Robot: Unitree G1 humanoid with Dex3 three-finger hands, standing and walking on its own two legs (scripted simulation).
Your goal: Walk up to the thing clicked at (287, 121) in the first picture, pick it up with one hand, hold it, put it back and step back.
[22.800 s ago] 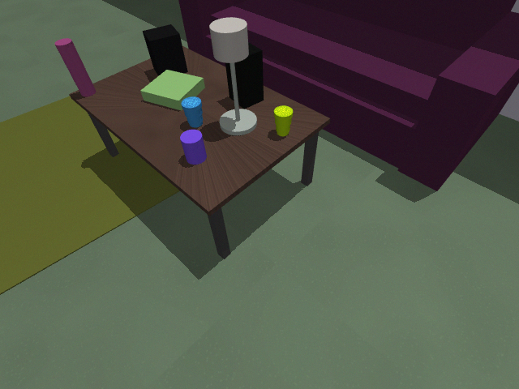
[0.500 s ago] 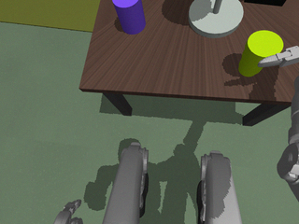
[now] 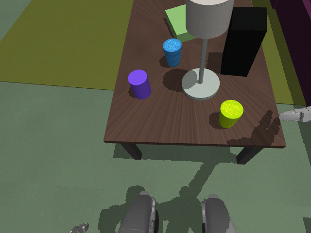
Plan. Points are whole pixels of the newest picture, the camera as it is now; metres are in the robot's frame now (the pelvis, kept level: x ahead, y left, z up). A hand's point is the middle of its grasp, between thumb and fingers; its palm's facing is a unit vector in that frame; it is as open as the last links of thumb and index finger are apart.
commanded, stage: home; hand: right
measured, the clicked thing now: (228, 116) +0.50 -0.18 -0.20
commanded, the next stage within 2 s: none
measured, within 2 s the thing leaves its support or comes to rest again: neither
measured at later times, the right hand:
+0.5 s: hand (274, 173) +0.26 -0.21 -0.01, palm faces +0.20 +0.94 -0.29, open 17.3 cm
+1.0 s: hand (255, 195) +0.21 -0.16 +0.00, palm faces +0.16 +0.95 -0.27, open 17.5 cm
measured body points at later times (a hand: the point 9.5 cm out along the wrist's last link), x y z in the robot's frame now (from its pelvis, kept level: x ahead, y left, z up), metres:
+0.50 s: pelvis +0.04 +0.00 +0.07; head +0.07 -0.01 +0.52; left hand +0.18 +0.24 -0.03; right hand +0.25 -0.26 +0.01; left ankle +0.06 +0.16 -0.63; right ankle +0.03 -0.13 -0.63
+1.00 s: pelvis +0.05 +0.03 +0.07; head +0.07 +0.03 +0.52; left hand +0.22 +0.27 -0.01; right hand +0.20 -0.21 +0.02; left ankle +0.06 +0.16 -0.63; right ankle +0.03 -0.13 -0.63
